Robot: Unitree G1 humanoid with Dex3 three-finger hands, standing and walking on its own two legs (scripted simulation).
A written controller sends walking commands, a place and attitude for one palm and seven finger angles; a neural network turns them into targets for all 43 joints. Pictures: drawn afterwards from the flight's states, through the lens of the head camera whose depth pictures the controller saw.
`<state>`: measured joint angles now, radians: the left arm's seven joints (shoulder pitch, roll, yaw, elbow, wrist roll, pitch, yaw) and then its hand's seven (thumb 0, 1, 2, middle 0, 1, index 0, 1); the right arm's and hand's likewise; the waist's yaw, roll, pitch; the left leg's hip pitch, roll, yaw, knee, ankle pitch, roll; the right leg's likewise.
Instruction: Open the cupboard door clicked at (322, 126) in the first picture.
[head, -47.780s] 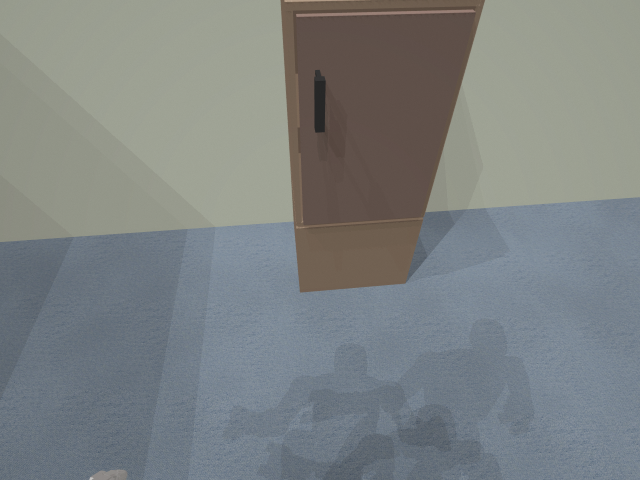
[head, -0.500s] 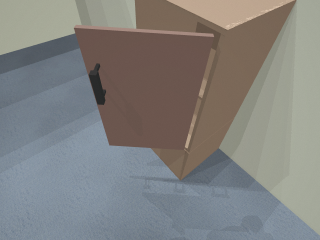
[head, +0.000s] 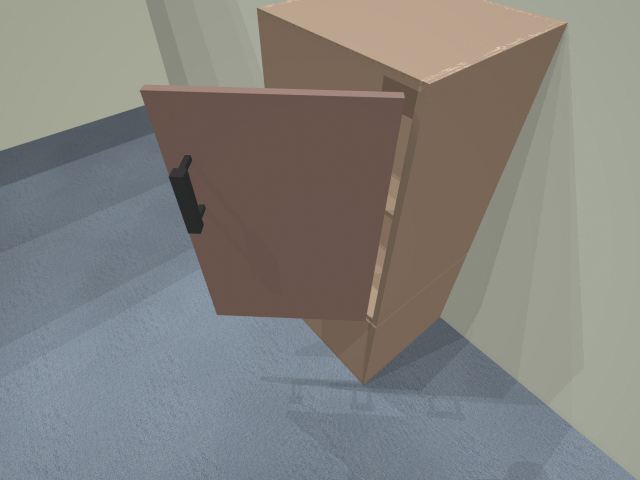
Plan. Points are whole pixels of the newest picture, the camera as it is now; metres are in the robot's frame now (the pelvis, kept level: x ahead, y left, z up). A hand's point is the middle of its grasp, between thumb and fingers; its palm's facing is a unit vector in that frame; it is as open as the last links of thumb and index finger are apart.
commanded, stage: come to a stop and stand still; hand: left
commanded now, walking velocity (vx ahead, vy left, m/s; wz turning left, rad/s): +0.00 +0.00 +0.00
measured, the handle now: (191, 194) +0.54 +0.24 +0.05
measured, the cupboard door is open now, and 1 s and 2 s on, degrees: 47 47 47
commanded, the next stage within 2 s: look again from close up in 1.50 s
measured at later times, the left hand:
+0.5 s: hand out of the picture -0.01 +0.23 -0.15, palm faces +0.03 -0.96 -0.28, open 7.4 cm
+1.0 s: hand out of the picture -0.06 +0.21 -0.17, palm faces +0.01 -0.99 -0.17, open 7.4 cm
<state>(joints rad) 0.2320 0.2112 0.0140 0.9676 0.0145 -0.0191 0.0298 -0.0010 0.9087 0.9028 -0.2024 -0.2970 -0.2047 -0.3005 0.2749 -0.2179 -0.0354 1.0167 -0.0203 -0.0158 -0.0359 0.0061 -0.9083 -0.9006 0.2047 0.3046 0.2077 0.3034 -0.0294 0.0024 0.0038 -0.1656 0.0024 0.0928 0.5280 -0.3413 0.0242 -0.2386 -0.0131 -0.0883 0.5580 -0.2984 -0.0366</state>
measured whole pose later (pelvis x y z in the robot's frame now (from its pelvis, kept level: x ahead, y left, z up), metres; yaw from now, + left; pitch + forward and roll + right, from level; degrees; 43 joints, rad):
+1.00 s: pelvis -0.05 +0.04 +0.01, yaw +0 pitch -2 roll +0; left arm 0.32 0.17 -0.01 1.10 0.02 -0.01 0.03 0.00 0.90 0.90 -0.20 -0.30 -0.20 -0.30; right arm 0.29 -0.17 -0.01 1.14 -0.01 0.00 -0.01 0.00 -0.91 -0.90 0.20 0.30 0.21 0.30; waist 0.00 -0.03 0.02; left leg -0.16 -0.04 0.11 0.41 -0.21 0.08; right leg -0.21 -0.05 -0.07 0.40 -0.14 0.02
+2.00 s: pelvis -0.02 +0.05 +0.01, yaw -2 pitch -3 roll +0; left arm 0.33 0.12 -0.01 1.12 0.02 -0.01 0.05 0.00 0.91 0.90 -0.20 -0.30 -0.20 -0.30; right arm 0.31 -0.13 -0.01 1.16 -0.01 -0.02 -0.03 0.00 -0.91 -0.90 0.20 0.30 0.20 0.30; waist 0.00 -0.02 0.03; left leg -0.09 -0.06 0.14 0.35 -0.24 0.09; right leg -0.17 -0.06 -0.04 0.40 -0.18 0.04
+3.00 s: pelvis -0.03 +0.00 -0.05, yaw +3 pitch +12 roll -1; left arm 0.27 0.33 0.34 0.16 -0.39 -0.34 -0.50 0.00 0.12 0.57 -0.26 -0.80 -0.26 -0.80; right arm 0.27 -0.23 0.04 0.59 0.04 -0.24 -0.04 0.01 -0.90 -0.90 0.21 0.31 0.21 0.30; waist -0.01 0.03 -0.10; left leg -0.70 0.02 0.02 0.98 -0.49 0.02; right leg -0.72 0.02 -0.13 0.93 -0.43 -0.07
